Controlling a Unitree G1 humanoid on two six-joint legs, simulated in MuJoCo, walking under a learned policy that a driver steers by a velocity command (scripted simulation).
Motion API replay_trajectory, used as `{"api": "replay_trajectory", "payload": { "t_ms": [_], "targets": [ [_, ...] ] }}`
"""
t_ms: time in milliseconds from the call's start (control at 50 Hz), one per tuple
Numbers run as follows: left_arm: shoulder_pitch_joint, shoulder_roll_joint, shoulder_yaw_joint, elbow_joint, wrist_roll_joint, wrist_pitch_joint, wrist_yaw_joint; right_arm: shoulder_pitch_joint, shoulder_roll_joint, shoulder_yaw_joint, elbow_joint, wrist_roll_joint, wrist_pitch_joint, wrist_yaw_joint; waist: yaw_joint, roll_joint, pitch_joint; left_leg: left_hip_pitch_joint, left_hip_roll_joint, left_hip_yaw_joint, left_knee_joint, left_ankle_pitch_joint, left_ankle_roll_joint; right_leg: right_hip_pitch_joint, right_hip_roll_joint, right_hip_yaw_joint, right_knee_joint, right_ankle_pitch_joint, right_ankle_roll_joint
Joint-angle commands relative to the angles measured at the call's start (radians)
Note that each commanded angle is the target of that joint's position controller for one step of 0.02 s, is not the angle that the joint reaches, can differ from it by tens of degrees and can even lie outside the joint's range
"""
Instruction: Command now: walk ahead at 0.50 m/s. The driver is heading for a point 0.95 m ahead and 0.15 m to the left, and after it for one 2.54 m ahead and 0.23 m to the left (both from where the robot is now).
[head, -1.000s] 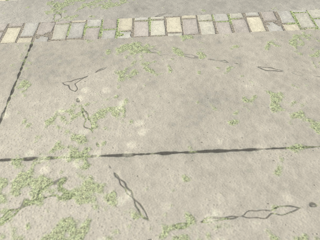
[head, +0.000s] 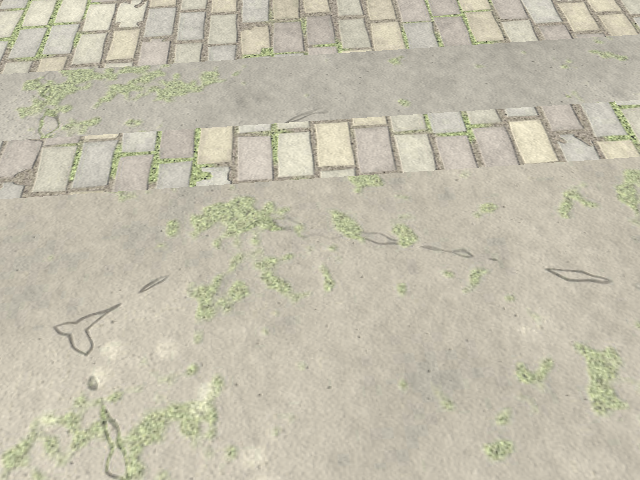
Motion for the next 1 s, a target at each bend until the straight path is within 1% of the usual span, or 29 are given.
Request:
{"api": "replay_trajectory", "payload": {
  "t_ms": [20,40,60,100,160,240,300,340,380,400,420,440,460,480,500,520,540,560,580,600,640,700,760,860,920,940,960,980,1000],
  "targets": [
    [0.092,0.097,0.017,-0.013,0.018,-0.009,0.004,-0.073,-0.116,-0.031,-0.087,-0.002,-0.027,-0.008,0.048,-0.088,-0.085,-0.383,0.12,-0.042,0.076,0.119,0.022,0.35,-0.272,0.374,-0.316,-0.003,-0.166],
    [0.078,0.085,0.013,-0.01,0.022,-0.011,0.002,-0.048,-0.095,-0.03,-0.081,-0.006,-0.013,-0.009,0.022,-0.103,-0.072,-0.327,0.133,-0.045,0.044,0.147,0.021,0.285,-0.255,0.334,-0.346,0.022,-0.162],
    [0.085,0.089,0.014,-0.005,0.019,-0.014,0.001,-0.032,-0.07,-0.028,-0.077,-0.008,-0.001,-0.01,0.009,-0.104,-0.065,-0.303,0.139,-0.042,0.009,0.158,0.016,0.251,-0.249,0.307,-0.37,0.041,-0.168],
    [0.114,0.122,0.021,0.01,0.015,-0.018,0.009,-0.063,-0.059,-0.028,-0.09,-0.015,0.012,-0.013,0.002,-0.087,-0.035,-0.335,0.146,-0.032,-0.069,0.217,-0.003,0.225,-0.246,0.257,-0.408,0.097,-0.182],
    [0.16,0.144,0.025,0.028,0.011,-0.014,0.027,-0.163,-0.06,-0.029,-0.124,-0.026,0.012,-0.01,0.021,-0.068,-0.008,-0.401,0.144,-0.025,-0.246,0.387,-0.029,0.256,-0.23,0.193,-0.428,0.163,-0.17],
    [0.222,0.149,0.024,0.05,0.0,-0.008,0.036,-0.302,-0.034,-0.015,-0.16,-0.018,0.003,0.005,0.065,-0.073,0.021,-0.345,0.097,0.024,-0.476,0.558,-0.032,0.27,-0.19,0.108,-0.436,0.162,-0.135],
    [0.282,0.155,0.027,0.08,-0.006,0.003,0.037,-0.383,-0.036,-0.007,-0.188,-0.011,0.0,0.02,0.093,-0.072,0.048,-0.361,0.079,0.028,-0.56,0.548,-0.023,0.365,-0.223,0.106,-0.409,0.159,-0.134],
    [0.301,0.162,0.033,0.095,-0.009,0.015,0.04,-0.413,-0.047,-0.006,-0.208,-0.009,-0.006,0.032,0.091,-0.077,0.056,-0.378,0.073,0.021,-0.596,0.49,-0.003,0.444,-0.258,0.116,-0.368,0.199,-0.126],
    [0.289,0.176,0.039,0.097,-0.011,0.026,0.044,-0.386,-0.073,-0.013,-0.211,-0.007,-0.012,0.041,0.06,-0.094,0.036,-0.323,0.056,0.03,-0.621,0.413,0.023,0.496,-0.282,0.121,-0.31,0.31,-0.107],
    [0.269,0.185,0.042,0.092,-0.011,0.03,0.045,-0.331,-0.096,-0.023,-0.199,-0.009,-0.014,0.041,0.025,-0.11,0.0,-0.231,0.028,0.054,-0.629,0.379,0.039,0.504,-0.276,0.11,-0.246,0.461,-0.095],
    [0.246,0.178,0.039,0.087,-0.013,0.036,0.046,-0.207,-0.127,-0.042,-0.162,-0.013,-0.015,0.038,-0.043,-0.108,-0.072,-0.06,-0.007,0.086,-0.647,0.384,0.063,0.482,-0.239,0.076,-0.106,0.61,-0.073],
    [0.246,0.147,0.026,0.075,-0.005,0.038,0.047,-0.025,-0.184,-0.067,-0.109,-0.02,-0.014,0.031,-0.111,-0.074,-0.196,0.221,0.037,0.036,-0.61,0.41,0.102,0.353,-0.184,0.036,0.122,0.552,-0.041],
    [0.342,0.056,-0.001,0.054,0.007,0.025,0.04,0.111,-0.279,-0.09,-0.082,-0.038,-0.008,0.023,-0.092,0.127,-0.35,0.613,0.289,-0.369,-0.633,0.3,0.238,-0.028,-0.046,-0.01,0.513,0.177,0.027],
    [0.344,0.036,-0.012,0.063,0.001,-0.001,0.033,0.128,-0.24,-0.074,-0.075,-0.021,-0.004,0.026,-0.091,0.256,-0.431,0.708,0.386,-0.709,-0.807,0.18,0.312,-0.222,0.052,0.106,0.722,-0.411,0.044],
    [0.265,0.127,0.012,0.044,-0.027,-0.021,0.026,0.059,-0.18,-0.053,-0.085,-0.013,-0.006,0.025,-0.092,0.186,-0.311,0.623,0.352,-0.612,-0.825,0.102,0.262,-0.331,-0.016,0.171,0.811,-0.395,0.023],
    [0.186,0.141,0.014,0.023,-0.039,-0.031,0.025,-0.018,-0.143,-0.043,-0.107,-0.017,-0.008,0.022,-0.076,0.125,-0.201,0.482,0.315,-0.466,-0.838,0.139,0.225,-0.353,-0.07,0.142,0.796,-0.312,0.007],
    [0.147,0.134,0.017,0.017,-0.031,-0.031,0.032,-0.086,-0.119,-0.034,-0.116,-0.029,-0.011,0.024,-0.045,0.055,-0.121,0.327,0.279,-0.365,-0.875,0.205,0.206,-0.319,-0.114,0.12,0.728,-0.226,0.005],
    [0.148,0.132,0.026,0.021,-0.019,-0.019,0.039,-0.128,-0.084,-0.024,-0.122,-0.04,-0.017,0.026,-0.009,0.056,-0.084,0.218,0.244,-0.294,-0.905,0.274,0.188,-0.255,-0.147,0.127,0.661,-0.173,0.004],
    [0.174,0.111,0.026,0.028,-0.015,-0.004,0.04,-0.143,-0.071,-0.019,-0.12,-0.044,-0.019,0.029,0.018,0.071,-0.073,0.153,0.228,-0.254,-0.935,0.301,0.186,-0.201,-0.159,0.13,0.63,-0.145,0.005],
    [0.188,0.087,0.023,0.032,-0.013,0.008,0.041,-0.136,-0.076,-0.02,-0.115,-0.041,-0.021,0.03,0.029,0.072,-0.067,0.119,0.223,-0.228,-0.96,0.322,0.193,-0.176,-0.166,0.127,0.597,-0.134,0.01],
    [0.155,0.077,0.023,0.017,-0.006,0.02,0.044,-0.107,-0.107,-0.027,-0.1,-0.037,-0.026,0.021,0.035,0.053,-0.037,0.096,0.218,-0.177,-0.998,0.373,0.208,-0.209,-0.173,0.118,0.518,-0.071,0.029],
    [0.055,0.077,0.024,-0.017,0.005,0.019,0.041,-0.059,-0.129,-0.031,-0.082,-0.033,-0.022,0.002,0.015,0.032,-0.009,0.129,0.203,-0.114,-1.017,0.443,0.196,-0.276,-0.17,0.111,0.341,0.099,0.056],
    [-0.046,0.056,0.015,-0.043,0.0,0.012,0.029,-0.018,-0.132,-0.03,-0.068,-0.025,-0.017,-0.006,-0.015,0.038,0.012,0.134,0.165,-0.039,-1.023,0.458,0.165,-0.234,-0.135,0.075,0.157,0.245,0.06],
    [-0.184,0.057,0.001,-0.091,-0.011,0.005,0.004,0.077,-0.143,-0.035,-0.022,-0.015,0.001,-0.009,-0.06,0.037,0.053,0.279,0.213,-0.03,-0.979,0.457,0.158,-0.248,-0.102,0.06,0.01,0.231,0.043],
    [-0.169,0.089,0.007,-0.104,-0.013,-0.005,-0.011,0.073,-0.161,-0.045,-0.013,-0.011,0.018,-0.015,-0.026,0.058,0.037,0.368,0.256,-0.042,-0.901,0.591,0.135,-0.199,-0.082,0.055,-0.033,0.121,0.005],
    [-0.114,0.112,0.017,-0.093,-0.012,-0.007,-0.011,0.052,-0.17,-0.048,-0.018,-0.01,0.023,-0.016,0.01,0.074,0.002,0.376,0.25,-0.031,-0.837,0.741,0.122,-0.109,-0.055,0.032,-0.04,0.087,-0.011],
    [0.008,0.143,0.036,-0.056,-0.008,-0.008,-0.009,0.029,-0.164,-0.045,-0.024,-0.008,0.028,-0.016,0.077,0.072,-0.07,0.356,0.213,0.004,-0.699,0.893,0.101,0.061,-0.02,0.001,-0.06,0.093,-0.035],
    [0.19,0.2,0.061,-0.003,-0.001,-0.008,-0.001,0.029,-0.133,-0.032,-0.036,-0.015,0.031,-0.017,0.145,0.039,-0.195,0.229,0.157,0.044,-0.472,0.843,0.069,0.342,-0.063,0.048,-0.024,0.121,-0.075],
    [0.332,0.303,0.085,0.023,0.015,-0.003,0.007,0.126,-0.04,-0.003,-0.059,-0.033,0.017,-0.01,0.128,-0.167,-0.359,-0.141,0.024,0.087,-0.077,0.451,0.003,0.745,-0.322,0.444,-0.031,0.062,-0.212]
  ]
}}
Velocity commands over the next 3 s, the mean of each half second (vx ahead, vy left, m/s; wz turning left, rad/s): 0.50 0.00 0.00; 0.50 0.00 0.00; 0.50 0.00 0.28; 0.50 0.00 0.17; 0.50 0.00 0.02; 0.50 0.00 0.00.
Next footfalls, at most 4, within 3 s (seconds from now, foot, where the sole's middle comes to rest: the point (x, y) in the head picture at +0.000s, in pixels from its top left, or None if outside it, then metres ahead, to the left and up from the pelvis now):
0.44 left None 0.43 0.15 -0.77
0.98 right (378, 353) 0.74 -0.09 -0.77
1.52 left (268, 255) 1.03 0.17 -0.77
2.06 right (317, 154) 1.41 0.03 -0.77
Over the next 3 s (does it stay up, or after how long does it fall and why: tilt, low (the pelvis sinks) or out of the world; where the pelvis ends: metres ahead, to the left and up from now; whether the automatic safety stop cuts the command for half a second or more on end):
stays up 1.70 0.26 0.02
